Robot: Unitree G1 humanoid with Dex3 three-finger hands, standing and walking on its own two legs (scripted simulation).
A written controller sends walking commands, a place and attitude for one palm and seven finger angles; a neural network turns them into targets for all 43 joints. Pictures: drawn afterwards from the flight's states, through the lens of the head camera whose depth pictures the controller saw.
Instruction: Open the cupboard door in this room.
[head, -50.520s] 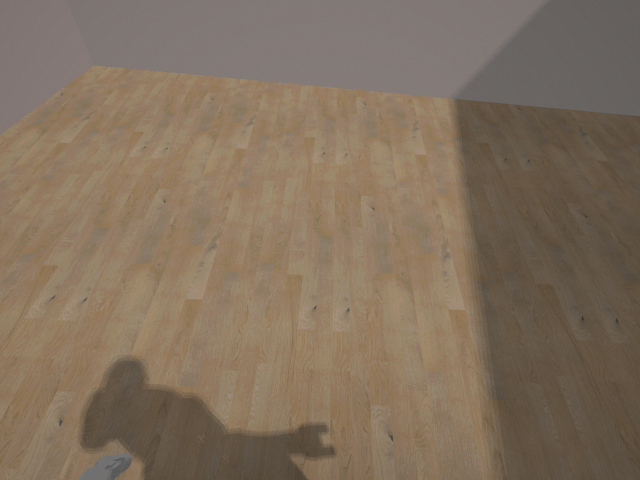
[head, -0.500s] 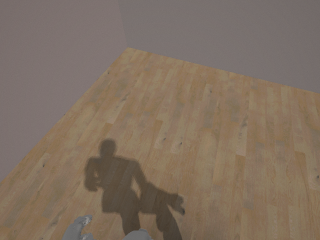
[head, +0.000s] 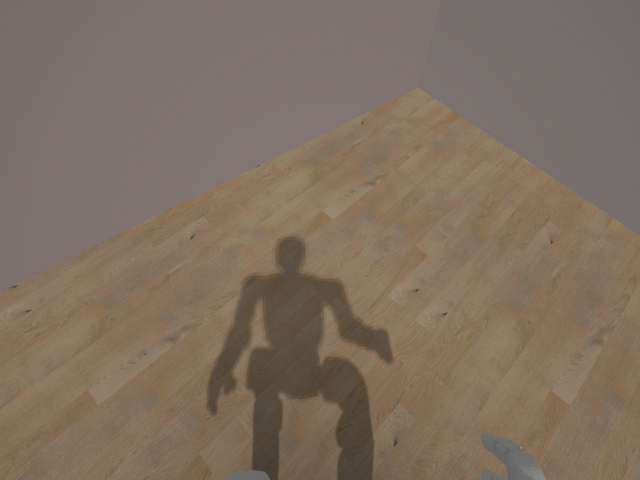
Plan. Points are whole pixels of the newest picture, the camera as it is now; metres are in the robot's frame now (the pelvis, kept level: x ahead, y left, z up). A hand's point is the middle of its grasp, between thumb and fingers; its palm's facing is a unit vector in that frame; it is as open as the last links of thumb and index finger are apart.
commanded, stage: turn to face it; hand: left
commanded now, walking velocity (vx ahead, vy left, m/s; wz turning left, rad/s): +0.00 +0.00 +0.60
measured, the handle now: out of the picture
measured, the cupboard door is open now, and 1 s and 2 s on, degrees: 48 48 48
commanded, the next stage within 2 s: none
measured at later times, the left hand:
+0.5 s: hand (167, 473) +0.13 +0.22 -0.14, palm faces +0.21 -0.94 -0.28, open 7.4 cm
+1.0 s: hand out of the picture -0.08 +0.18 -0.17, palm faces +0.59 -0.76 -0.27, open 7.3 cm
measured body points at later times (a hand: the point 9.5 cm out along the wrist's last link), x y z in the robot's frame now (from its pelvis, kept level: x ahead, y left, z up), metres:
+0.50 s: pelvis +0.02 -0.01 +0.01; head +0.09 -0.01 +0.45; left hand +0.11 +0.27 -0.12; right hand +0.09 -0.26 -0.15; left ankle -0.02 +0.11 -0.73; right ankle +0.04 -0.13 -0.72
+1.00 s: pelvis +0.03 -0.01 -0.01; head +0.07 +0.03 +0.44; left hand -0.11 +0.22 -0.15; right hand +0.29 -0.15 -0.13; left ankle -0.03 +0.08 -0.73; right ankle +0.04 -0.13 -0.73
